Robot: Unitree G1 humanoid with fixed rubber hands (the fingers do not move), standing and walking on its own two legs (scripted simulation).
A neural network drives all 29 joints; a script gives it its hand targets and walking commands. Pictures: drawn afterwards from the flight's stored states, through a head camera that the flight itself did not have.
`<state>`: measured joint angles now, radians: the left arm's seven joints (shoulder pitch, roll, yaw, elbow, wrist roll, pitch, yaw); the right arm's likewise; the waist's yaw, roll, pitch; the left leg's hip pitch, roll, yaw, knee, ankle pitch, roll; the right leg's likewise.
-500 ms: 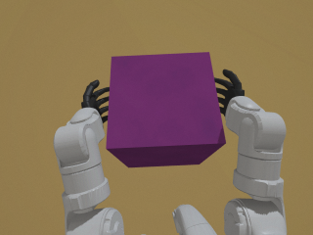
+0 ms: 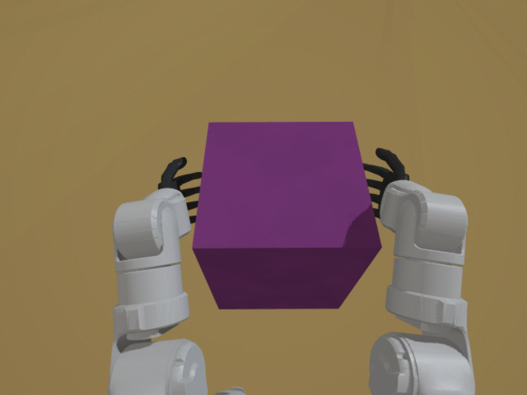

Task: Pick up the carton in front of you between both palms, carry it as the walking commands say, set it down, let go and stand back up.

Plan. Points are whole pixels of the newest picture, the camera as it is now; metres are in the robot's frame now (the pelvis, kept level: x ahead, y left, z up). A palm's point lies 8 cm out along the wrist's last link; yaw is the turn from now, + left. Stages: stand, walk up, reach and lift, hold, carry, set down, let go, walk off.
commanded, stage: carry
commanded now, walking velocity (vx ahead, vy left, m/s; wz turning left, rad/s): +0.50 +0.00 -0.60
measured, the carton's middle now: (279, 224) +0.38 +0.02 +0.04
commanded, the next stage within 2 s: none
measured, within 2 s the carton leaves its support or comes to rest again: neither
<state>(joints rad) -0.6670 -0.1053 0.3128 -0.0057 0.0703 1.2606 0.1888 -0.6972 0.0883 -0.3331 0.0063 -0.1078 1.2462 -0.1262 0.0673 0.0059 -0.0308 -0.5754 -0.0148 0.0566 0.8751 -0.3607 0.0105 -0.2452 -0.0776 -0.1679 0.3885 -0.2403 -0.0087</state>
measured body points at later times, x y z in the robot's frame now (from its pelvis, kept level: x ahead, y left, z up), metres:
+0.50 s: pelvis +0.33 -0.01 -0.02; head +0.33 +0.01 +0.43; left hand +0.62 +0.08 +0.08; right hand +0.55 -0.22 +0.09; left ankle +0.18 +0.11 -0.75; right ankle +0.44 -0.12 -0.73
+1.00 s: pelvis +0.62 -0.09 -0.01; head +0.59 -0.09 +0.44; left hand +0.91 -0.07 +0.09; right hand +0.78 -0.34 +0.09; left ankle +0.82 -0.01 -0.71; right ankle +0.47 -0.10 -0.75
